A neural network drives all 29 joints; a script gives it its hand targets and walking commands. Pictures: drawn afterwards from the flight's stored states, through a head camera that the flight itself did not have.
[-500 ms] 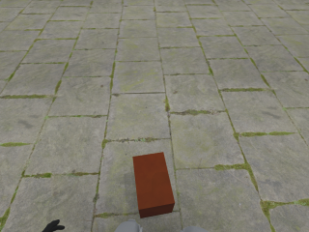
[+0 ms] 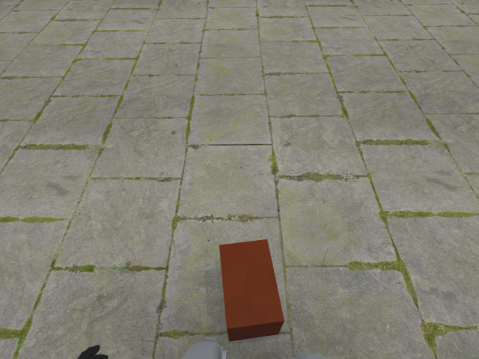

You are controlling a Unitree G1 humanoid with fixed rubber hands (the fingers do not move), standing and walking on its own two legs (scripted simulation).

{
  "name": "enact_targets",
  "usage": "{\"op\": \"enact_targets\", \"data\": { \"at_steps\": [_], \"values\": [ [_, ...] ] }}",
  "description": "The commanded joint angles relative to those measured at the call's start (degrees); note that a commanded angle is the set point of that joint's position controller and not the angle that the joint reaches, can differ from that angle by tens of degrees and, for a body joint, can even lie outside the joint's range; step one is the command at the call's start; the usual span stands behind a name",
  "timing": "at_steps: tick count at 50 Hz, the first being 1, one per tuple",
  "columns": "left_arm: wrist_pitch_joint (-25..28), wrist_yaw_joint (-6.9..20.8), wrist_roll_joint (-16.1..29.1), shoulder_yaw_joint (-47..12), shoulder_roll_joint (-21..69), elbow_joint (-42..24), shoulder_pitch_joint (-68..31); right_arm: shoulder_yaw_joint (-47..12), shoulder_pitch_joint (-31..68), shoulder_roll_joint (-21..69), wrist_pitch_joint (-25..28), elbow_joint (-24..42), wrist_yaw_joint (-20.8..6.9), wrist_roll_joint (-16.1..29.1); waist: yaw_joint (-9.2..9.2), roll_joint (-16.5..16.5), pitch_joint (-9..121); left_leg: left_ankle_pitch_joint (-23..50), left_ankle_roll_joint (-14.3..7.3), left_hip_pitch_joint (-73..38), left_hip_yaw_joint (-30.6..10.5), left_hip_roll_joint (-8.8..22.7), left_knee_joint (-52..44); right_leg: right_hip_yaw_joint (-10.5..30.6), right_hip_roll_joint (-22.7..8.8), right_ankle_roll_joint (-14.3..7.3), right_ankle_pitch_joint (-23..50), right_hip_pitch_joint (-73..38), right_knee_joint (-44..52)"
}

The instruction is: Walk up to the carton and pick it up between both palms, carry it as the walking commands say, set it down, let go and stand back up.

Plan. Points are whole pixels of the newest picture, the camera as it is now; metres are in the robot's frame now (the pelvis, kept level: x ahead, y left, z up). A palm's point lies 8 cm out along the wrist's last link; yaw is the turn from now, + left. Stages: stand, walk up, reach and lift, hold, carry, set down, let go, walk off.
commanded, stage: walk up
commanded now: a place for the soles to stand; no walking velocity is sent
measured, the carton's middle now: (248, 289) +0.44 +0.01 -0.63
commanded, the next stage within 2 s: none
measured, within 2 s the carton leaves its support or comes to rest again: neither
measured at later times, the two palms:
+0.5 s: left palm out of the picture +0.09 +0.29 -0.09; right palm out of the picture +0.06 -0.34 -0.11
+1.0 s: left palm out of the picture +0.10 +0.30 -0.10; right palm out of the picture +0.09 -0.34 -0.11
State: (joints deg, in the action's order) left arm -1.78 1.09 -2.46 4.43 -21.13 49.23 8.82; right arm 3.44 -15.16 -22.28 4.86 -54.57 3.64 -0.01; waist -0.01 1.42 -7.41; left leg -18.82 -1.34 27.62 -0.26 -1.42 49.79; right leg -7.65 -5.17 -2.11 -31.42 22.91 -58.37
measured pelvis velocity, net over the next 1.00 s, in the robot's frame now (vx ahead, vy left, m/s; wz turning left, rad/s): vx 0.02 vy -0.02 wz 0.05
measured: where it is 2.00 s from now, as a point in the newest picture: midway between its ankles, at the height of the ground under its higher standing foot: outside the picture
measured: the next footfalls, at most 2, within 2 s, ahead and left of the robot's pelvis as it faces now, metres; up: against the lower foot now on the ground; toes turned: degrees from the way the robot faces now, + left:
right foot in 0.22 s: +0.10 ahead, -0.12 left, +0.00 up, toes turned -3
left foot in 0.56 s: +0.13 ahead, +0.12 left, +0.00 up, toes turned +0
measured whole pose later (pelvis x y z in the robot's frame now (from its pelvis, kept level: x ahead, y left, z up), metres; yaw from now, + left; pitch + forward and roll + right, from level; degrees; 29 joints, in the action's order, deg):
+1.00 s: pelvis +0.02 -0.02 +0.00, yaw +3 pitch -3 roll +2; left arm -1.8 1.6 -2.3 4.4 -21.8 49.2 9.4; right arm 3.4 -12.7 -22.3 2.6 -54.8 3.6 0.0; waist 0.0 2.0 -7.3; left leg -24.3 -0.9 27.9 -1.1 -1.8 60.3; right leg -6.9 -4.2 -2.9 -29.7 21.0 -53.5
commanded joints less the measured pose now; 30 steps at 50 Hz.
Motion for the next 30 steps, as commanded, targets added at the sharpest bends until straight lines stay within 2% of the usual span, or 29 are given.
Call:
{"op": "enact_targets", "data": {
  "at_steps": [1, 2, 4, 5, 6, 7, 8, 9, 10, 11, 12, 13, 14, 15, 16, 17, 18, 19, 20, 21, 22, 23, 24, 25, 26, 27, 28, 29, 30],
  "values": [
    [-0.07, 0.09, 0.95, 4.48, -12.49, -4.77, -3.04, 4.04, -1.04, -19.58, 0.7, 4.6, 2.1, -2.56, -0.4, -8.58, 4.42, 0.6, -13.37, -5.92, -32.98, 15.9, -22.86, 12.12, -0.35, 0.3, -3.6, 9.88, -4.49],
    [0.0, 0.28, 1.15, 4.74, -12.55, -4.44, -0.83, 3.9, -0.81, -19.12, 0.66, 5.3, 1.8, -2.59, -0.53, -9.6, 5.96, -0.35, -13.0, -6.07, -31.28, 15.07, -21.86, 11.43, 0.37, 0.13, -2.15, 8.78, -2.78],
    [0.04, 0.41, 0.83, 5.03, -12.6, -4.34, -1.51, 4.31, -1.34, -19.84, 0.47, 4.96, 1.49, -2.88, -0.8, -11.17, 7.58, -2.47, -12.72, -4.39, -32.22, 14.57, -22.74, 9.96, 1.89, 0.1, -3.64, 5.3, 0.29],
    [-0.03, 0.39, 0.76, 5.05, -12.85, -3.48, -0.96, 4.27, -1.25, -19.35, 0.4, 4.76, 1.39, -2.76, -0.84, -10.59, 7.77, -3.22, -12.56, -5.13, -31.95, 15.17, -22.54, 9.88, 1.69, -0.15, -2.62, 4.68, 2.42],
    [-0.09, 0.45, 0.92, 5.14, -12.89, -3.33, 0.03, 4.49, -0.67, -20.55, 0.03, 5.45, 1.18, -2.83, -0.43, -13.4, 8.05, -3.99, -12.08, -2.31, -31.02, 14.73, -23.05, 8.49, 2.35, -0.28, -2.46, 1.69, 3.6],
    [0.12, 0.37, 0.83, 5.02, -12.58, -2.8, 0.76, 4.31, 1.24, -19.9, -0.21, 5.71, 1.11, -2.63, 0.38, -13.57, 6.49, -5.36, -12.01, 1.41, -31.09, 14.94, -22.7, 9.46, 1.92, -0.59, -0.81, -1.13, 6.57],
    [0.57, 0.35, 0.96, 5.3, -12.67, -2.09, 3.43, 4.23, 4.11, -19.69, -0.5, 6.2, 1.02, -2.36, 2.53, -10.74, 5.86, -4.52, -11.0, 5.72, -29.37, 13.89, -20.48, 9.52, 2.23, -1.05, 2.36, -6.74, 12.8],
    [1.05, 0.32, 0.23, 5.59, -13.76, -1.47, 5.3, 3.5, 5.51, -17.55, -0.76, 6.67, 0.89, -2.09, 4.42, -5.93, 6.39, -5.85, -8.2, 12.43, -25.35, 11.49, -14.65, 14.14, -0.26, -2.18, 2.72, -13.16, 20.22],
    [1.7, 0.15, -0.74, 6.3, -18.17, -1.59, 6.29, 2.72, 4.09, -14.58, -1.14, 6.62, 0.87, -1.25, 5.26, 8.73, 4.79, -6.75, -2.73, 20.51, -12.44, 2.13, 0.88, 28.7, -9.27, -3.78, -8.5, -16.29, 36.38],
    [2.07, 0.13, -0.25, 6.13, -20.66, -3.3, 1.85, 2.0, 3.11, -12.44, -1.18, 6.2, 1.5, -0.79, 3.95, 12.57, 1.27, -13.2, -0.45, 20.99, -1.19, -3.17, 10.62, 33.92, -19.36, -4.59, -12.34, -10.33, 45.33],
    [1.99, -0.06, 0.3, 6.27, -20.25, -3.95, -1.95, 3.2, 1.8, -15.01, -1.56, 4.23, 1.75, -1.83, 2.55, 5.05, 0.66, -12.51, 0.13, 15.52, -4.25, -0.52, 16.23, 34.5, -20.5, -5.23, -14.59, -3.98, 46.38],
    [2.27, -0.19, 0.47, 5.89, -18.49, -3.66, -3.9, 3.73, 0.84, -17.06, -1.63, 3.21, 1.25, -1.42, 1.63, 1.01, 0.26, -10.99, -0.49, 12.11, -3.91, 0.3, 19.21, 30.32, -18.47, -5.61, -7.96, -3.93, 43.14],
    [2.52, -0.34, 0.39, 5.43, -17.64, -4.48, -4.17, 3.19, -1.71, -15.63, -1.73, 2.79, 0.55, -1.07, 0.48, 2.31, 0.03, -9.17, -0.33, 12.56, -3.21, 0.91, 17.49, 26.82, -16.28, -3.51, -8.53, -5.37, 42.39],
    [2.72, -0.55, 0.5, 5.06, -16.35, -4.83, -4.18, 3.31, -1.43, -15.03, -1.66, 2.77, 0.15, -1.22, 0.91, 4.57, -0.69, -6.56, -0.16, 11.7, -3.74, 1.39, 15.61, 24.25, -14.52, -2.22, -8.66, -4.91, 42.07],
    [2.8, -0.58, 0.22, 5.06, -16.25, -5.05, -3.84, 3.57, -2.67, -15.34, -1.45, 2.29, -0.27, -1.22, 0.82, 6.5, -0.55, -6.48, 0.37, 10.25, -2.11, 2.09, 15.23, 22.24, -13.4, -2.79, -7.72, -6.0, 41.04],
    [3.03, -0.54, -0.12, 5.1, -16.37, -4.52, -1.65, 3.53, -1.42, -14.63, -1.29, 2.5, -0.46, -1.31, 2.12, 7.21, -0.78, -6.84, 0.98, 11.69, -1.74, 1.75, 11.9, 21.57, -12.58, -3.14, -3.47, -8.92, 39.17],
    [2.97, -0.45, -0.22, 5.16, -16.9, -4.13, 0.61, 3.3, -0.6, -14.35, -1.02, 2.86, -0.47, -0.97, 3.52, 9.31, 0.33, -8.13, 0.9, 11.7, -0.23, 1.47, 9.63, 20.45, -12.47, -4.58, 1.01, -12.39, 37.77],
    [2.84, -0.6, 0.02, 5.27, -16.89, -3.76, 2.36, 3.1, -0.24, -14.17, -0.66, 3.03, -0.33, -0.83, 4.24, 11.07, 1.97, -10.04, 1.12, 13.58, 0.89, 1.7, 7.68, 19.45, -12.3, -4.92, 6.37, -17.32, 35.38],
    [2.82, -0.57, 0.1, 5.7, -17.41, -3.97, 3.62, 2.75, 0.75, -14.28, -0.42, 3.14, -0.31, -0.95, 4.93, 9.98, 3.57, -11.27, 1.16, 13.26, 1.34, 1.76, 6.74, 19.77, -14.01, -6.13, 11.34, -18.35, 33.74],
    [2.75, -0.75, 0.36, 5.56, -16.94, -3.7, 4.01, 2.74, 0.56, -14.38, -0.29, 2.55, -0.16, -0.96, 5.09, 10.34, 4.57, -12.09, 1.21, 12.82, 1.62, 1.98, 4.64, 18.15, -13.48, -6.33, 18.54, -20.56, 31.41],
    [2.63, -0.84, 0.6, 5.34, -16.54, -3.57, 5.19, 2.71, 1.25, -13.64, -0.07, 2.58, -0.09, -1.18, 5.23, 10.33, 5.38, -12.39, 0.76, 11.16, 2.39, 1.89, 3.94, 16.94, -14.4, -6.89, 26.94, -20.8, 30.17],
    [2.52, -0.9, 0.56, 4.7, -15.74, -3.59, 4.55, 2.38, 1.07, -12.97, 0.18, 2.72, -0.05, -1.18, 4.87, 10.65, 6.09, -11.42, 0.35, 9.34, 3.27, 1.27, 3.38, 14.6, -13.14, -6.58, 33.27, -20.39, 28.56],
    [2.42, -1.0, 0.47, 4.92, -16.03, -4.37, 2.62, 2.45, -0.37, -12.79, 0.35, 2.26, 0.25, -1.16, 3.9, 11.58, 6.87, -10.8, -0.32, 7.13, 3.82, 1.88, 0.17, 13.65, -14.04, -7.44, 37.66, -18.98, 25.82],
    [2.18, -1.07, 0.75, 4.75, -15.8, -4.79, 1.3, 2.32, -1.72, -12.05, 0.61, 1.64, 0.27, -1.25, 2.43, 10.75, 7.68, -6.32, -1.25, 3.5, 4.13, 1.34, -3.27, 10.99, -13.09, -6.53, 40.79, -17.16, 22.62],
    [1.7, -0.84, 0.92, 4.32, -15.11, -5.54, -1.47, 2.39, -5.67, -11.8, 1.06, 0.65, 0.42, -1.18, -0.21, 7.92, 8.8, 2.42, -1.46, -4.0, 5.97, 0.37, -9.7, 6.66, -10.61, -4.83, 38.87, -13.23, 17.22],
    [1.52, -0.88, 1.8, 4.05, -14.31, -6.54, -4.32, 3.09, -9.71, -13.51, 1.45, -0.67, 0.87, -1.53, -3.52, 3.37, 11.38, 8.56, -2.93, -12.85, 2.38, 0.15, -14.61, 4.51, -8.23, -3.24, 40.06, -7.64, 7.16],
    [1.66, -0.97, 2.48, 3.67, -11.11, -8.71, -4.22, 4.77, -12.2, -19.47, 1.74, -0.38, 1.7, -2.71, -5.28, -11.95, 15.26, 19.28, -9.41, -21.32, -19.58, 11.21, -18.76, 3.78, -1.95, 0.57, 32.26, 4.24, -8.65],
    [1.11, -0.96, 2.76, 3.64, -10.15, -9.11, -4.46, 4.78, -9.1, -22.3, 1.4, 2.11, 1.7, -2.29, -3.99, -14.47, 16.89, 21.44, -16.34, -24.91, -39.3, 19.61, -23.32, 8.41, 3.91, 0.9, -1.48, 11.88, -7.7],
    [0.19, -0.95, 2.17, 4.64, -13.54, -7.74, -4.78, 4.47, -5.99, -21.76, 1.0, 2.71, 1.65, -1.69, -3.22, -9.09, 15.36, 13.92, -19.09, -20.84, -41.76, 20.71, -22.95, 14.08, 1.5, 0.44, -6.3, 10.54, -9.48]
  ]
}}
